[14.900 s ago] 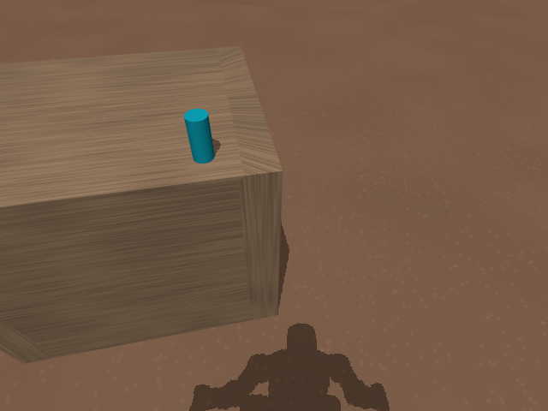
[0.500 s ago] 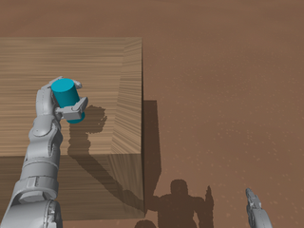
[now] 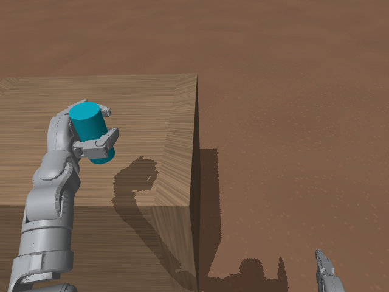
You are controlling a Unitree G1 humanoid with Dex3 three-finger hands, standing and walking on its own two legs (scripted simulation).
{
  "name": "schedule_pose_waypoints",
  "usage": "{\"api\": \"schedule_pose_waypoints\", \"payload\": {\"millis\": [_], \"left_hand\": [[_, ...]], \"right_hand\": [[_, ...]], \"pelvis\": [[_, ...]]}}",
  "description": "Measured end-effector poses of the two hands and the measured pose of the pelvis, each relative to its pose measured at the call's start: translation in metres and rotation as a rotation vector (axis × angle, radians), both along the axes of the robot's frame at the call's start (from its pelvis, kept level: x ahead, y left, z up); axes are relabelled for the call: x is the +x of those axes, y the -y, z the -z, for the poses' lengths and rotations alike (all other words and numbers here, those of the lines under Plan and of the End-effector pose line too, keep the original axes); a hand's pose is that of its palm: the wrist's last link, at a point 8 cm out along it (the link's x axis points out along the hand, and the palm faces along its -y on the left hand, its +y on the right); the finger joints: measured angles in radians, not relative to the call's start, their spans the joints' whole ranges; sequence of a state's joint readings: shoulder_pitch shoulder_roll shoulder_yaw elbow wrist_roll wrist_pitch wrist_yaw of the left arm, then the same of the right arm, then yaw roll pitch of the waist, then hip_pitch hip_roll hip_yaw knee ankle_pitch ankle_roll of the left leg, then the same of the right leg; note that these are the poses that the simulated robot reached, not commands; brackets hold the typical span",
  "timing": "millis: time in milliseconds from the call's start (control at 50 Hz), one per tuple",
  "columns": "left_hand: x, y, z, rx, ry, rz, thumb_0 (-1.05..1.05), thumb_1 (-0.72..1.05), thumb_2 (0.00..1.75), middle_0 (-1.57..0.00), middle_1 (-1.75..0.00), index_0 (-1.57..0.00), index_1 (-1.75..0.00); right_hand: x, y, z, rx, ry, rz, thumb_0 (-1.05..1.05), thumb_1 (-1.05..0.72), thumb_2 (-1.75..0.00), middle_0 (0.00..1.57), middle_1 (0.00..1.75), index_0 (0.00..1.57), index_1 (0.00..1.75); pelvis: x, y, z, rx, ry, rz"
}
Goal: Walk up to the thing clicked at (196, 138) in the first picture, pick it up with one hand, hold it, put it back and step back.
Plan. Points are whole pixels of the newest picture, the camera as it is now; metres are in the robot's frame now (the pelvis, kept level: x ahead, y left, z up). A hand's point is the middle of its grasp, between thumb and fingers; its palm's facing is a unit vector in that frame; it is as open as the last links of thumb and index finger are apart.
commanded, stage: lift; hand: left
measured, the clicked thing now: (94, 134) +0.38 +0.19 +0.20
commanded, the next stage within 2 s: hold in 0.52 s
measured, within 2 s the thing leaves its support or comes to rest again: neither
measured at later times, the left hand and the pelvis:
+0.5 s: hand (89, 134) +0.34 +0.17 +0.23, palm faces +0.13 -0.99 -0.02, open 7.0 cm; pelvis -0.01 +0.00 +0.01, yaw +1 degrees
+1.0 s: hand (80, 128) +0.33 +0.18 +0.26, palm faces +0.11 -0.99 -0.02, open 7.0 cm; pelvis -0.01 +0.01 +0.01, yaw +1 degrees
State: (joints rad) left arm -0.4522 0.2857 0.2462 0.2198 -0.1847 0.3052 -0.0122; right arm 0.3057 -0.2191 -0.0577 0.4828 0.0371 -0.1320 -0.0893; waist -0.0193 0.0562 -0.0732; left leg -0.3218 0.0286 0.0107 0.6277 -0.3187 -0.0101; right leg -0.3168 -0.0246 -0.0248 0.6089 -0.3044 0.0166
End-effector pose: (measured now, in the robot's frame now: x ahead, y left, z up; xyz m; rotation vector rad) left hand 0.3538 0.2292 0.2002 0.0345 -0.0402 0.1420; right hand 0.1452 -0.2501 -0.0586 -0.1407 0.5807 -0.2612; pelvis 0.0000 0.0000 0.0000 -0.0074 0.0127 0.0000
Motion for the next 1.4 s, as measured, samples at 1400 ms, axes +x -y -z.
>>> {"api": "schedule_pose_waypoints", "payload": {"millis": [1400], "left_hand": [[-0.065,0.011,-0.058,-0.022,-0.013,0.048,-0.02,-0.06,1.16,-0.90,-1.11,-0.90,-1.12]], "right_hand": [[0.008,-0.004,-0.004,0.036,0.119,-0.017,-0.01,0.53,-0.05,0.05,0.05,0.05,0.06]], "pelvis": [[-0.011,-0.006,-0.005,0.002,0.060,-0.010]]}}
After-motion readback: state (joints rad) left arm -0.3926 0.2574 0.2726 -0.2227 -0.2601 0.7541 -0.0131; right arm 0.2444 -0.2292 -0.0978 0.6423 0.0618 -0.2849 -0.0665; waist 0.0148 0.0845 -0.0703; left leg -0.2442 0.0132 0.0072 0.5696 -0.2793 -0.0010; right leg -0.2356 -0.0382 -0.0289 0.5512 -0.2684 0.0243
